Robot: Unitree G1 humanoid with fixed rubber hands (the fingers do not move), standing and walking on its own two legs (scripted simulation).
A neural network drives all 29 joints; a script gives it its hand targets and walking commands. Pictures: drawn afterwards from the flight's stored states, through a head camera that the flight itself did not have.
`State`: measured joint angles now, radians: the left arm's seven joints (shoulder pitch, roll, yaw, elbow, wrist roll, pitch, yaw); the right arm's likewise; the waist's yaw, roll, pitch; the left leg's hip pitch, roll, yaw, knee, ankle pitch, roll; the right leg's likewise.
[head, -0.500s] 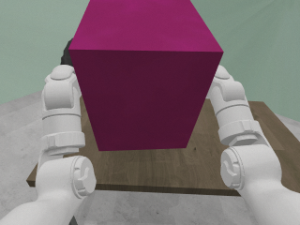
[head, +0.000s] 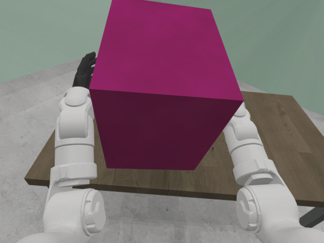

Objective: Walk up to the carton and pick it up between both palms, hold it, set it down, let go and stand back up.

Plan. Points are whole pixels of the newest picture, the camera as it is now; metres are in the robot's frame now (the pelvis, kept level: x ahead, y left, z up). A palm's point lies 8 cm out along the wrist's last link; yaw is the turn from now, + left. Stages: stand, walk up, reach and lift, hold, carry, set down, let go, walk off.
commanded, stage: set down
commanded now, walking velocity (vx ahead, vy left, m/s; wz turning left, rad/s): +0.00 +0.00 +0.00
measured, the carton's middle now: (157, 91) +0.43 -0.01 +0.19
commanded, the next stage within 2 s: none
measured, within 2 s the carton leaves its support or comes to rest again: neither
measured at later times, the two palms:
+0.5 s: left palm (85, 95) +0.40 +0.16 +0.19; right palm (221, 103) +0.39 -0.18 +0.18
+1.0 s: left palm (90, 102) +0.42 +0.16 +0.16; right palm (218, 108) +0.40 -0.18 +0.15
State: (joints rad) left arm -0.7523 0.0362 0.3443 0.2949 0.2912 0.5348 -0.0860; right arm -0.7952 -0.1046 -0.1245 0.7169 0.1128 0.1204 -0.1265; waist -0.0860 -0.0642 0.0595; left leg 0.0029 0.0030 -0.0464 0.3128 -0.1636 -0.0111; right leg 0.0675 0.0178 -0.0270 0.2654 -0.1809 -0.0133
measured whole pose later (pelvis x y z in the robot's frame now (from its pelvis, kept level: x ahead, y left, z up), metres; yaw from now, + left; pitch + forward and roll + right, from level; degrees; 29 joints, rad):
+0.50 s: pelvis +0.00 +0.00 +0.00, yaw -1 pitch -7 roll +0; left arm -0.78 0.02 0.36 0.46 0.30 0.43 -0.07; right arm -0.79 -0.07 -0.26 0.83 -0.01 0.03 -0.06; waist -0.05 -0.06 0.06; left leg -0.02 0.00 -0.02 0.29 -0.15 -0.01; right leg 0.03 0.01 -0.03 0.25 -0.17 -0.01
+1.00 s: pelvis +0.01 +0.00 +0.00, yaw -1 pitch -3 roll +0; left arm -0.81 0.03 0.39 0.66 0.29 0.27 -0.05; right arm -0.80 -0.04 -0.40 0.90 -0.15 -0.05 -0.03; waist -0.02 -0.05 0.03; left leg -0.07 0.01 0.00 0.26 -0.14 -0.01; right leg -0.04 0.01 -0.03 0.25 -0.16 -0.01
